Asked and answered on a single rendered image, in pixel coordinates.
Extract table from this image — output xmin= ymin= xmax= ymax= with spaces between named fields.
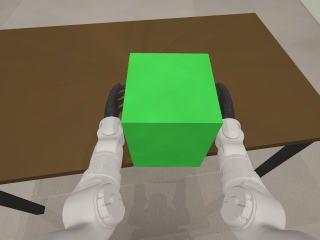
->
xmin=0 ymin=13 xmax=320 ymax=215

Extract left robot forearm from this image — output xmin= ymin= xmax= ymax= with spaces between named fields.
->
xmin=62 ymin=116 xmax=125 ymax=226

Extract robot right upper arm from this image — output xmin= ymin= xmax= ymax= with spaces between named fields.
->
xmin=220 ymin=185 xmax=319 ymax=240

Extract carton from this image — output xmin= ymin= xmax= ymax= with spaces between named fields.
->
xmin=121 ymin=53 xmax=223 ymax=167

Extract robot left hand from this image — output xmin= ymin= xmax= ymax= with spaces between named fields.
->
xmin=104 ymin=83 xmax=126 ymax=118

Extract robot left upper arm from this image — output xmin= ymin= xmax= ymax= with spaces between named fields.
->
xmin=37 ymin=182 xmax=125 ymax=240

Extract robot right hand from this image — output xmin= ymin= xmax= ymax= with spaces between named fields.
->
xmin=215 ymin=82 xmax=235 ymax=119

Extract right robot forearm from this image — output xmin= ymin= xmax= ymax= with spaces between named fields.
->
xmin=215 ymin=118 xmax=274 ymax=198

